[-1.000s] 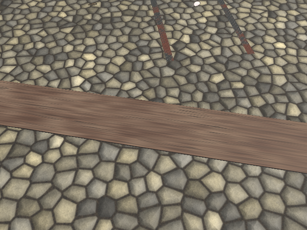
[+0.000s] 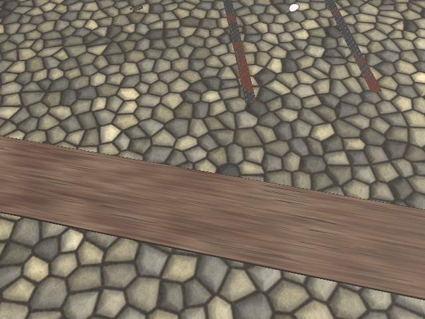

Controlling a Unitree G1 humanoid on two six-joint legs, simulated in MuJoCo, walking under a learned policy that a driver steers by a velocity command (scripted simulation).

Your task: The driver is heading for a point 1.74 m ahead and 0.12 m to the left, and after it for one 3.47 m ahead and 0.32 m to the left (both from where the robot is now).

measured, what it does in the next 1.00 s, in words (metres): steps on the spot: left foot, then right foot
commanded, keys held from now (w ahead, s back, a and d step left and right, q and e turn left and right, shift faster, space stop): q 0.38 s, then no key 0.16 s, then w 0.04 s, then w+e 0.08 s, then e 0.34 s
